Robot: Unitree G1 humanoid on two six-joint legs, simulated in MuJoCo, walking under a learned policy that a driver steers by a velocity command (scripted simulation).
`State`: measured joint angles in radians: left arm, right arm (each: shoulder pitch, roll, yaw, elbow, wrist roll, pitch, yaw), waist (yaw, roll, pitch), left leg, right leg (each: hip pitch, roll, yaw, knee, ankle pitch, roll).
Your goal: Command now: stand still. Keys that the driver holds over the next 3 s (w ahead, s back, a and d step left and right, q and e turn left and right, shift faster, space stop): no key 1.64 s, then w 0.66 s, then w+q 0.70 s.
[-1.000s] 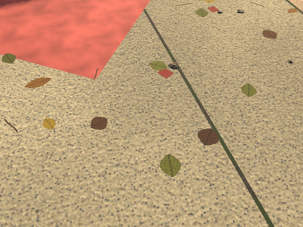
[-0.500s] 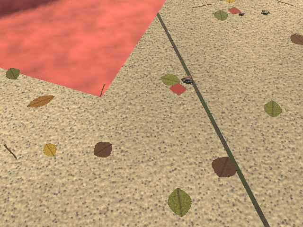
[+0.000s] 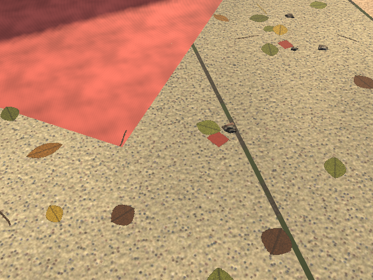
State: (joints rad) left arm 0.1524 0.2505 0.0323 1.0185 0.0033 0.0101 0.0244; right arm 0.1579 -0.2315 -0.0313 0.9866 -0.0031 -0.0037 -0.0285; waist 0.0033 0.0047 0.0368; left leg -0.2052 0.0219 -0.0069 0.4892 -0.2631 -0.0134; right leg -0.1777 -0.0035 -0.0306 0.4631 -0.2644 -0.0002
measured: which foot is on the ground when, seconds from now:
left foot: down 0.00-1.00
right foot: down 0.00-1.00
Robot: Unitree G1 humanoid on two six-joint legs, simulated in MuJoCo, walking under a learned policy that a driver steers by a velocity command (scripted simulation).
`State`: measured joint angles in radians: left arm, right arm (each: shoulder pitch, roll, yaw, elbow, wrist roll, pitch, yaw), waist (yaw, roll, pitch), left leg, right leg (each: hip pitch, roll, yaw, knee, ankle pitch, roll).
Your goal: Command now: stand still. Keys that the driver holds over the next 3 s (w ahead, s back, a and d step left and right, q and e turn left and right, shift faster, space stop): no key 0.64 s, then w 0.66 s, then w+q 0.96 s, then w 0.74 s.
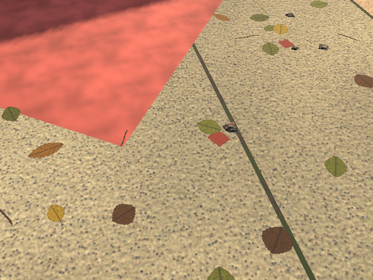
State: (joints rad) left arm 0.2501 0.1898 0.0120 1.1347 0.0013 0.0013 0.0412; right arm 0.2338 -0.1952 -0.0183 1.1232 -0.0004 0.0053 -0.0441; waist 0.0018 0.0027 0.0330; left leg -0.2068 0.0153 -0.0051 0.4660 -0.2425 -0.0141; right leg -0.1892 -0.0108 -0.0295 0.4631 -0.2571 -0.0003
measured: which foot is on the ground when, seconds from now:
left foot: down 0.00-1.00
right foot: down 0.00-0.92, up 0.94-1.00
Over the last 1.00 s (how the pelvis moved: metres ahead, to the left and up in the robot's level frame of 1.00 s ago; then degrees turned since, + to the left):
0.00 0.00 0.00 0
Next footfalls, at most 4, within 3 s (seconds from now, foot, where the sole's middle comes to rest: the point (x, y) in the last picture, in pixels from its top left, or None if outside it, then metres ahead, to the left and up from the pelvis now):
1.36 right None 0.46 -0.10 -0.78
1.92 left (145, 225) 0.72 0.20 -0.78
2.42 right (162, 155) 1.07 0.15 -0.78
2.94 left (86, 139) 1.17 0.51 -0.78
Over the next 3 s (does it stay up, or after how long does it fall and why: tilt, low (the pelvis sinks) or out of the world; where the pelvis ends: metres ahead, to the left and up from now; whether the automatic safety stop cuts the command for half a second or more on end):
stays up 1.12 0.35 -0.01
